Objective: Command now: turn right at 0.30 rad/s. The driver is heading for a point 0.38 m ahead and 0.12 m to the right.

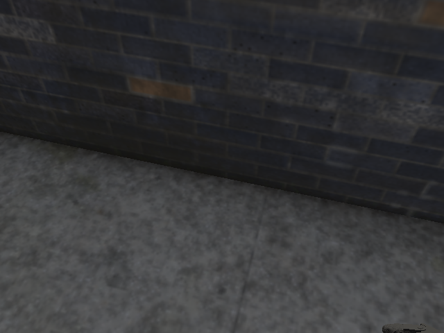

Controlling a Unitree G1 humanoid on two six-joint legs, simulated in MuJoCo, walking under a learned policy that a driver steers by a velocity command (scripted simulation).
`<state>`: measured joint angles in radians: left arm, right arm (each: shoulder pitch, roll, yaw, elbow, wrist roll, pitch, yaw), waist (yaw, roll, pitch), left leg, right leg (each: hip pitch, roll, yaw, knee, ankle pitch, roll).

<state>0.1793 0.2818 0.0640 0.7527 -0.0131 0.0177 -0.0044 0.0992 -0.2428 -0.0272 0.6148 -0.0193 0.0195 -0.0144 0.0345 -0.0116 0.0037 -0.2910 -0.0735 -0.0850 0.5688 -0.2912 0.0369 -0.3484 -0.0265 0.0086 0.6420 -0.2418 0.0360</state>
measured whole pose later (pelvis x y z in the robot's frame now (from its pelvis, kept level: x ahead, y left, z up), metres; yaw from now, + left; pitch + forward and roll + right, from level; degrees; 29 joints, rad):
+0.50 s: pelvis +0.00 +0.03 +0.01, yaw -25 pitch +2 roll +0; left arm 0.19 0.37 0.13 0.66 -0.03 0.06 0.03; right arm 0.17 -0.26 -0.08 0.65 -0.03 0.00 -0.04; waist 0.00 -0.05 0.03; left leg -0.22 -0.03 0.07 0.42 -0.24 0.05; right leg -0.60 0.00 0.10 1.15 -0.34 0.09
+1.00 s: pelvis +0.05 -0.10 +0.01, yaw -35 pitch +2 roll +0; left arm 0.34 0.25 0.03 0.73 0.05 -0.05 0.00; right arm 0.32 -0.30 -0.08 0.81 -0.02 0.00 0.06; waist 0.00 0.06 -0.01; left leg -0.55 0.03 -0.03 1.17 -0.26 0.06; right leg -0.05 -0.01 -0.14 0.38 -0.37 -0.01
